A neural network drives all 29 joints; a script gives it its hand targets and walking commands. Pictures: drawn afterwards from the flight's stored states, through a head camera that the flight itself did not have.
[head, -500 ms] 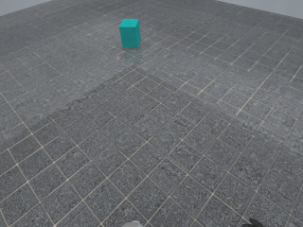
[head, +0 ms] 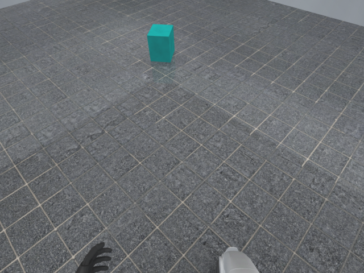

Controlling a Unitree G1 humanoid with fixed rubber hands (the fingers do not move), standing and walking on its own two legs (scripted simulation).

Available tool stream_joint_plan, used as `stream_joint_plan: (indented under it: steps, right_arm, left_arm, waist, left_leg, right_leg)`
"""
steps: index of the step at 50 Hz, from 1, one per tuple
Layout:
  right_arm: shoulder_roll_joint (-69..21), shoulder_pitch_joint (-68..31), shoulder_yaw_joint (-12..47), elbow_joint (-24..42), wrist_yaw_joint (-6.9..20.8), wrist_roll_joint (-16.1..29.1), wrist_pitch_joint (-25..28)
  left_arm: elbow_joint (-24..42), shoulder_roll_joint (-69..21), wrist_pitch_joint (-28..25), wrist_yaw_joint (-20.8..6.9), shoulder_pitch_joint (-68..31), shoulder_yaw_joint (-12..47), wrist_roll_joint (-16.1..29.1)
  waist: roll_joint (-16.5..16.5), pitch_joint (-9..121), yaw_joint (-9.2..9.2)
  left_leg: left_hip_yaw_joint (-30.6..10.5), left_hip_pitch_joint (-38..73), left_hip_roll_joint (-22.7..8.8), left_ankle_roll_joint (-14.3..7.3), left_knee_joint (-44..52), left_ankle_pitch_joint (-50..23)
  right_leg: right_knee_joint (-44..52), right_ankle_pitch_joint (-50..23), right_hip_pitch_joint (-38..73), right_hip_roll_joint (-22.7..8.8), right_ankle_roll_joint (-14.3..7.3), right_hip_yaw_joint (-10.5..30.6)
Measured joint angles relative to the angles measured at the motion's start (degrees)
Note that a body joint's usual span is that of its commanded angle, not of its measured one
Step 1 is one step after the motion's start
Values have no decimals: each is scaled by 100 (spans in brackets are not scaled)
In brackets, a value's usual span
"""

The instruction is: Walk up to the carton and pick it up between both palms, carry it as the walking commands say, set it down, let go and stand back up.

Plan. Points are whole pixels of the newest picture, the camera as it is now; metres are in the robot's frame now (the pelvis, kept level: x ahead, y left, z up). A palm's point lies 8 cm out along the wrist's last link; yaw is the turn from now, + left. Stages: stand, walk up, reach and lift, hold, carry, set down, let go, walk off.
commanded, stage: walk up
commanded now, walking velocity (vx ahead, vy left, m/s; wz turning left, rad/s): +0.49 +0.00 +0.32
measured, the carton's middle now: (161, 43) +2.26 +0.17 -0.65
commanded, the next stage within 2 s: none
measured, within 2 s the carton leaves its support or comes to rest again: neither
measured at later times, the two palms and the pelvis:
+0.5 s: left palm (101, 272) +0.16 +0.22 -0.13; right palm (257, 154) +0.47 -0.23 -0.11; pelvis +0.26 -0.01 +0.00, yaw +9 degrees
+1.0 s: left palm (104, 115) +0.68 +0.30 -0.11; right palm (244, 169) +0.43 -0.18 -0.14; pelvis +0.51 +0.06 -0.01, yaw +8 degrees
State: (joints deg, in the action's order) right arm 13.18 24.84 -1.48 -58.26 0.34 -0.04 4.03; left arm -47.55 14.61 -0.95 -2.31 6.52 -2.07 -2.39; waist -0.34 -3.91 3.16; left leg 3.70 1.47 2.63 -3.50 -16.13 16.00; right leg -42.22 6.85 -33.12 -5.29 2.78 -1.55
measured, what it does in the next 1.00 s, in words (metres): walks ahead: right foot, then left foot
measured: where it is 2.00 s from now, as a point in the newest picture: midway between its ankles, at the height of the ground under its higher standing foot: (160, 155)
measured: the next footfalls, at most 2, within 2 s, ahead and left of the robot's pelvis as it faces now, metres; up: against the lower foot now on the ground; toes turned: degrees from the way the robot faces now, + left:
right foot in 0.14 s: +0.27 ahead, -0.15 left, +0.00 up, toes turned -3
left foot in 0.60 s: +0.42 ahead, +0.15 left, +0.00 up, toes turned +17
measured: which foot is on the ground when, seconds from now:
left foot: down 0.00-0.16, up 0.18-0.58, down 0.60-1.00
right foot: up 0.00-0.12, down 0.14-0.60, up 0.62-1.00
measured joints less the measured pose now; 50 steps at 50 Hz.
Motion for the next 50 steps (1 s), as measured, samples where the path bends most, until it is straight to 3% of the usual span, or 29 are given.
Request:
stream_joint_plan:
  steps: [6, 8, 11, 13, 21, 25, 29, 32, 34, 36, 42, 46, 50]
  right_arm:
    - [-93, 372, -34, -296, -75, 47, 15]
    - [-154, 446, -49, -376, -77, 82, -18]
    - [-184, 145, -10, -230, -79, 28, -72]
    - [-172, -159, -21, -78, -39, -12, -83]
    - [137, -1696, -44, 297, 195, -56, -213]
    - [227, -2351, 22, 391, 268, 13, -215]
    - [201, -2696, 78, 524, 263, 17, -146]
    - [165, -2588, 50, 537, 138, -37, 22]
    - [118, -2243, 66, 408, 78, -25, 38]
    - [59, -1809, 63, 197, 38, -11, 48]
    - [-7, -542, 92, -314, -5, 8, 106]
    - [-84, -15, 107, -519, -31, -6, 113]
    - [-167, 245, 67, -611, -60, -11, 113]
  left_arm:
    - [54, -184, -98, 40, -419, 41, 26]
    - [58, -193, -230, 110, -463, 40, -7]
    - [-154, -237, -338, 168, -237, 41, -59]
    - [-410, -247, -358, 179, 82, 18, -52]
    - [-1226, -228, -416, 192, 1330, 1, 68]
    - [-1397, -263, -376, 202, 1591, 9, 92]
    - [-1417, -217, -289, 221, 1671, 40, 99]
    - [-1340, -150, -209, 201, 1456, 32, 100]
    - [-1196, -98, -197, 168, 1154, -8, 72]
    - [-1068, -52, -174, 131, 833, -41, 45]
    - [-767, -39, 18, 18, -49, -141, -23]
    - [-627, -134, 46, -53, -534, -143, 20]
    - [-542, -269, -6, -71, -904, -99, 48]
  waist:
    - [73, 103, 140]
    - [73, 145, 95]
    - [186, 73, 31]
    - [220, 56, -51]
    - [175, 41, -603]
    - [116, 42, -810]
    - [2, 144, -928]
    - [-19, 130, -848]
    - [-37, 86, -792]
    - [-59, 83, -675]
    - [64, 51, -209]
    - [113, -7, 47]
    - [108, 3, 218]
  left_leg:
    - [-189, 517, -127, 215, -182, 747]
    - [-223, 175, -215, 249, -1258, 1233]
    - [-282, -1100, -416, 179, -3816, 1267]
    - [-183, -1785, -615, 202, -4387, 1036]
    - [157, -3252, -1072, 479, -3085, -329]
    - [296, -3160, -998, 575, -2260, -777]
    - [453, -2631, -738, 512, -1551, -542]
    - [493, -2458, -611, 117, -1671, -543]
    - [531, -2218, -571, 49, -1682, -265]
    - [578, -1841, -519, 127, -1369, -230]
    - [582, -892, -429, 97, -598, -88]
    - [543, -376, -399, 190, -264, 76]
    - [489, -16, -404, 352, -226, 423]
  right_leg:
    - [926, 82, 536, 174, -198, -206]
    - [1067, -122, 788, 211, -347, -320]
    - [732, 334, 937, 256, -462, -583]
    - [1092, 439, 1340, 287, -467, -748]
    - [2422, 417, 2631, 296, -326, -1000]
    - [2612, 640, 3034, 176, -137, -969]
    - [2101, 1215, 3080, -83, 104, -882]
    - [-343, 1865, 2169, -194, -150, -492]
    - [-1794, 1748, 1438, -109, -291, -236]
    - [-2283, 1466, 873, -111, -319, -180]
    - [-1681, 585, -206, -111, -220, -206]
    - [-428, 80, -246, -35, -229, -268]
    - [450, 35, 25, 59, -290, -409]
